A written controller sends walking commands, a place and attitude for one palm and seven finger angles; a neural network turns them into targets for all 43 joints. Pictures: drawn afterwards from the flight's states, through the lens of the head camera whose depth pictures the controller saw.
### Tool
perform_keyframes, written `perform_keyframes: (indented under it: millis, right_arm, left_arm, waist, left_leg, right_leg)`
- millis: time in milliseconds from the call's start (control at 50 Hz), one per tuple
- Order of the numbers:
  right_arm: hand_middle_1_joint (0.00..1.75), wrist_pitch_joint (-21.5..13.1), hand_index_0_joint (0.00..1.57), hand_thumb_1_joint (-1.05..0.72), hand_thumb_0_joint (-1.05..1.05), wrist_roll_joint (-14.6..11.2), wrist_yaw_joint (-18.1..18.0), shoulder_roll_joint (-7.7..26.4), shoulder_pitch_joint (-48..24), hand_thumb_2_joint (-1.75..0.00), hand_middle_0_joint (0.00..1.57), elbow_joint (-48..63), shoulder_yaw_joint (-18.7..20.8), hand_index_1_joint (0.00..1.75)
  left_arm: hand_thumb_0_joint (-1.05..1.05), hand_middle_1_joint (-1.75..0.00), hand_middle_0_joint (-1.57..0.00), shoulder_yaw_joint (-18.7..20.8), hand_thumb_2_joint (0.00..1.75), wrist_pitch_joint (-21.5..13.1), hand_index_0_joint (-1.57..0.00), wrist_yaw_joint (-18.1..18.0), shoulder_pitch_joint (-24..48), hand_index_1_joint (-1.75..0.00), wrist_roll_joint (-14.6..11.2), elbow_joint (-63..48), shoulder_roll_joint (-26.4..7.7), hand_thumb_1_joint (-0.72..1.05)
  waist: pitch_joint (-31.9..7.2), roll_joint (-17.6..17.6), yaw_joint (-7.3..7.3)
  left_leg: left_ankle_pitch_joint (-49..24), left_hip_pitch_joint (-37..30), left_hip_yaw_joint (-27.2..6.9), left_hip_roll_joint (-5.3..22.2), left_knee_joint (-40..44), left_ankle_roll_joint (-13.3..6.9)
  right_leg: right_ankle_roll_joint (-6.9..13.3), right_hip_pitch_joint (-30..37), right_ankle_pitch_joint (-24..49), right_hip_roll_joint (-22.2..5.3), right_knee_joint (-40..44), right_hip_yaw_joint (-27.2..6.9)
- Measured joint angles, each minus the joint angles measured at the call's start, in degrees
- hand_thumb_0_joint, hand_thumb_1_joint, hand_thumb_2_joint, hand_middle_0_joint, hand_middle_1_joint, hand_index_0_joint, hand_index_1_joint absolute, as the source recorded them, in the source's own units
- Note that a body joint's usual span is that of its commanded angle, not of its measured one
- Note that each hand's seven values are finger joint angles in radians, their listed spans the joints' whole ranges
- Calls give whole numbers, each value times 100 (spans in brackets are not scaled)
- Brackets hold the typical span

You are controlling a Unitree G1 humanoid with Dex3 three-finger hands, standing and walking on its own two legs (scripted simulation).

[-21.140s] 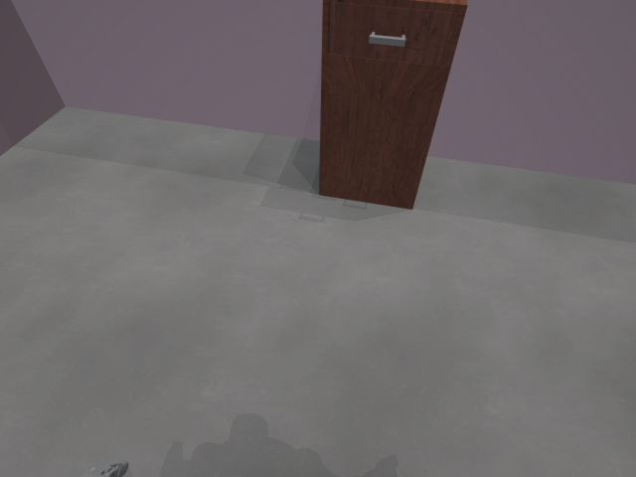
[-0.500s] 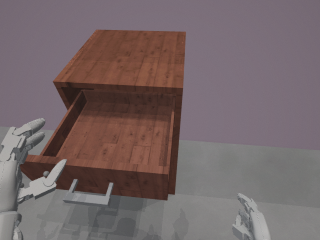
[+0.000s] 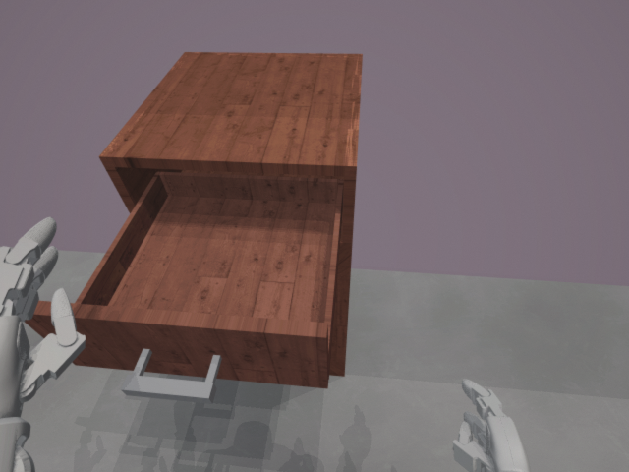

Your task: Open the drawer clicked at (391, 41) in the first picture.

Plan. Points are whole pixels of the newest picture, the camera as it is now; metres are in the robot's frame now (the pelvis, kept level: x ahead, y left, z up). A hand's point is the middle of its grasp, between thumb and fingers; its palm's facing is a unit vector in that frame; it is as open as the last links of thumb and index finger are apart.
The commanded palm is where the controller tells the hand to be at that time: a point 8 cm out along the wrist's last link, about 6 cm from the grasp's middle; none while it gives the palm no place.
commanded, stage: step back with the hand held close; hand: left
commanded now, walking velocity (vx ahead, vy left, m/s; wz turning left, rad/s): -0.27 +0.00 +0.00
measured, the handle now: (174, 374) +0.23 +0.22 -0.02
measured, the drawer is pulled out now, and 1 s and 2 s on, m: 0.30 0.30 0.30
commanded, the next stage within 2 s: stop stepping back and stand still in 1.22 s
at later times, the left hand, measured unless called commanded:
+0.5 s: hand (41, 408) +0.13 +0.25 +0.15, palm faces +0.38 -0.80 -0.47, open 7.4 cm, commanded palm +0.07 +0.29 +0.17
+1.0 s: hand out of the picture +0.07 +0.24 +0.16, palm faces +0.37 -0.83 -0.42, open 7.4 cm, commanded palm +0.00 +0.29 +0.17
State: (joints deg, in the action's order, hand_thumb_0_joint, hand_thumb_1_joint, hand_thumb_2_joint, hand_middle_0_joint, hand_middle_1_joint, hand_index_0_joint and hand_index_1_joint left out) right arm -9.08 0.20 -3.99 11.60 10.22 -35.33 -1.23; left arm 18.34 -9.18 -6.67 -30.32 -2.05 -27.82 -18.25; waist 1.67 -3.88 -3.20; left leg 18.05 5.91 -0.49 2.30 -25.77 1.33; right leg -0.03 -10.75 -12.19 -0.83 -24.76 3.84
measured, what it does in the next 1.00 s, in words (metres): shifts its weight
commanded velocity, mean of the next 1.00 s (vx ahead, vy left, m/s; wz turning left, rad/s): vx -0.31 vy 0.00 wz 0.00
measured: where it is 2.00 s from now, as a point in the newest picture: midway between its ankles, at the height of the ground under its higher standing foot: outside the picture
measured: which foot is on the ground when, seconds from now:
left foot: down 0.00-1.00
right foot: down 0.00-1.00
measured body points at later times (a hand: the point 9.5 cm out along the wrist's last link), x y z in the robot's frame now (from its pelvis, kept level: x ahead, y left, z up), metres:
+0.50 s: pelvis -0.06 +0.01 -0.01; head -0.03 +0.02 +0.43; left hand +0.11 +0.29 +0.17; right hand +0.12 -0.22 -0.08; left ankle -0.04 +0.13 -0.74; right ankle +0.01 -0.12 -0.74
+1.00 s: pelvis -0.13 +0.01 -0.02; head -0.10 +0.02 +0.43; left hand +0.05 +0.28 +0.18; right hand +0.04 -0.23 -0.10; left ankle -0.09 +0.13 -0.73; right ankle -0.03 -0.12 -0.74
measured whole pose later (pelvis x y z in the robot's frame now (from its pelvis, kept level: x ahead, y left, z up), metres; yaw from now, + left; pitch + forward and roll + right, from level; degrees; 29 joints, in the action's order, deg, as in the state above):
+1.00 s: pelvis -0.13 +0.01 -0.02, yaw +1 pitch +0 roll +0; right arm -8.0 0.1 -2.9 11.4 11.5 -36.1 0.6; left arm 21.2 -14.7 -9.5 -33.8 -1.5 -36.4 -21.5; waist 2.5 2.8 1.6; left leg 22.7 24.5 -0.2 -0.4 -43.0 0.3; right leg -0.3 -25.5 -9.7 -1.6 -34.7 0.3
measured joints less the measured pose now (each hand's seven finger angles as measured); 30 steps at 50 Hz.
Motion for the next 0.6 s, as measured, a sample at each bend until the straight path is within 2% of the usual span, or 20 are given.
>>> perform_keyframes:
  millis: [100, 200, 260, 400, 600]
  right_arm:
    - [30, 225, 20, -90, 2, -10, 7, 87, -121, -90, 20, 172, 59, 30]
    - [30, 417, 20, -91, 2, -48, -10, 134, -164, -90, 20, 308, 228, 30]
    - [30, 479, 20, -91, 2, -63, -33, 116, -148, -90, 20, 370, 302, 30]
    - [30, 420, 20, -91, 2, 4, -107, 2, -35, -90, 20, 425, 288, 30]
    - [30, 112, 20, -90, 2, 180, -128, -96, 190, -90, 20, 369, 104, 30]
  left_arm:
    - [2, -31, -21, 212, 89, -243, -21, -23, -128, -31, 20, -178, -76, 89]
    - [1, -31, -21, 155, 89, -266, -21, 5, -467, -31, 40, -372, -235, 89]
    - [1, -31, -21, 197, 89, -275, -22, -19, -635, -31, 36, -497, -357, 89]
    - [2, -31, -21, 353, 89, -312, -22, -217, -740, -31, 57, -699, -438, 89]
    - [2, -31, -21, 250, 90, -404, -22, -483, -587, -30, 171, -806, -156, 89]
  waist:
    - [69, 74, 197]
    - [118, 159, 369]
    - [142, 251, 426]
    - [140, 458, 413]
    - [35, 518, 301]
  left_leg:
    - [-70, 359, 58, -48, -60, -32]
    - [-108, 634, 121, -135, -176, -77]
    - [-114, 780, 134, -185, -296, -99]
    - [-141, 1144, 91, -233, -636, -132]
    - [-82, 1656, -1, -162, -1261, -109]
  right_leg:
    - [-25, -383, 94, -44, -63, -65]
    - [-73, -693, 126, -128, -222, -141]
    - [-92, -847, 127, -180, -354, -164]
    - [-103, -1132, 202, -236, -574, -136]
    - [-37, -1497, 270, -178, -924, -55]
